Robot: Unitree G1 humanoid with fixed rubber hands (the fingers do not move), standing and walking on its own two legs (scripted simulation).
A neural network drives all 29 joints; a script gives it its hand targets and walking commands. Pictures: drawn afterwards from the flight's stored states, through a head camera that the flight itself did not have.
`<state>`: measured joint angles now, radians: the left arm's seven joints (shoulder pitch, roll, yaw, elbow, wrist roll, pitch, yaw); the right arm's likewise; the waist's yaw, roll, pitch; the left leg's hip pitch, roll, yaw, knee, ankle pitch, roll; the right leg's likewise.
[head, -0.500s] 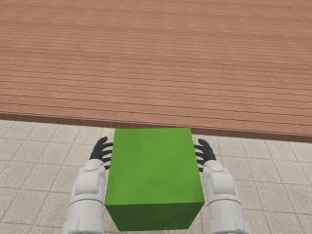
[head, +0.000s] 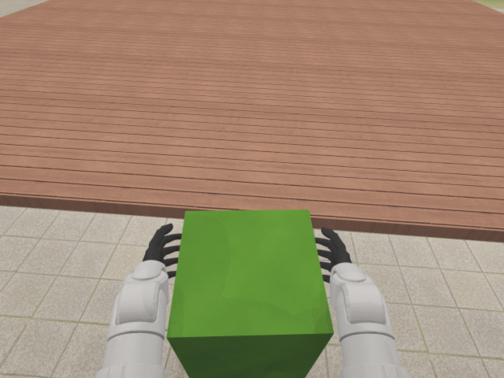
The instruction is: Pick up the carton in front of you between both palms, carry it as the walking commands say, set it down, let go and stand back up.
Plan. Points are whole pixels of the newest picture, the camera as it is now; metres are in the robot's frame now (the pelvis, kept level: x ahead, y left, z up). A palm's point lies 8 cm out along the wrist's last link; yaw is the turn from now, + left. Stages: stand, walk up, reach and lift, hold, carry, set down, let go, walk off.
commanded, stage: hold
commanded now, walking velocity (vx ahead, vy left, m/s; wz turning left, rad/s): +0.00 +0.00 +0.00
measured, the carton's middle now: (248, 298) +0.28 +0.00 -0.03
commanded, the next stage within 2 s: carry in 0.50 s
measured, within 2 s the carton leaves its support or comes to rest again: neither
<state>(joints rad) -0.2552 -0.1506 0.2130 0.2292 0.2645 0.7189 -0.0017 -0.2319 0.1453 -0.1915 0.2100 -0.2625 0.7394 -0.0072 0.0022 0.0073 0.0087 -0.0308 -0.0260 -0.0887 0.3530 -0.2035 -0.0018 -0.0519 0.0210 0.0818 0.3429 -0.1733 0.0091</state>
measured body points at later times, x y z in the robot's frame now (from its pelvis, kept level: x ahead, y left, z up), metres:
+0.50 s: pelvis -0.01 +0.00 +0.00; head -0.06 -0.01 +0.44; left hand +0.29 +0.15 +0.05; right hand +0.29 -0.15 +0.04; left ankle +0.00 +0.12 -0.75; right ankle +0.02 -0.13 -0.75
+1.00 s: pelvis +0.14 +0.00 -0.02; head +0.12 +0.00 +0.43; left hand +0.41 +0.16 +0.09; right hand +0.41 -0.15 +0.08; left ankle +0.01 +0.11 -0.74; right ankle +0.19 -0.09 -0.75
